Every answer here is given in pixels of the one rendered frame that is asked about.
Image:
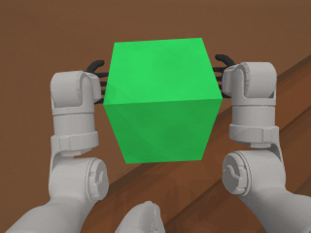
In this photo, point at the robot left shin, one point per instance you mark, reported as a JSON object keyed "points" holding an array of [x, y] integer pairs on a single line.
{"points": [[161, 228]]}

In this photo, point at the right robot upper arm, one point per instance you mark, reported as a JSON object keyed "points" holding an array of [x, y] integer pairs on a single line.
{"points": [[258, 178]]}

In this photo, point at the left robot forearm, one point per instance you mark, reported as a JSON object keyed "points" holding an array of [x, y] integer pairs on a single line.
{"points": [[73, 95]]}

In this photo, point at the left robot hand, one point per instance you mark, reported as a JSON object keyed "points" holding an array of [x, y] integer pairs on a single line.
{"points": [[91, 68]]}

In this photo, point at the right robot hand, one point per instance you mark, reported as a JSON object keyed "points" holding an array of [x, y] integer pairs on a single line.
{"points": [[227, 61]]}

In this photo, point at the left robot thigh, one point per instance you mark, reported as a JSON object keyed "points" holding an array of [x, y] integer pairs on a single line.
{"points": [[143, 218]]}

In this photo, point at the right robot forearm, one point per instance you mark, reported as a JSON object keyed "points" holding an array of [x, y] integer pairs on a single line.
{"points": [[252, 88]]}

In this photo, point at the left robot upper arm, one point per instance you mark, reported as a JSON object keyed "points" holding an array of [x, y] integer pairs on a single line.
{"points": [[76, 184]]}

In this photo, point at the carton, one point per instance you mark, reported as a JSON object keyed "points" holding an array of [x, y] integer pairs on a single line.
{"points": [[162, 99]]}

